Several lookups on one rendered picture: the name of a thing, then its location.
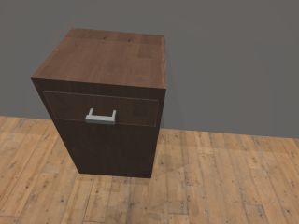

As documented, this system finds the handle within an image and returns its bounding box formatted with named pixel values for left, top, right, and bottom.
left=85, top=108, right=117, bottom=125

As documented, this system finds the cabinet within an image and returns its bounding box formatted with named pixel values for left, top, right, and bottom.
left=30, top=28, right=166, bottom=179

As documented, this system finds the drawer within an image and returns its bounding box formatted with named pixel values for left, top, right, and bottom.
left=44, top=91, right=158, bottom=126

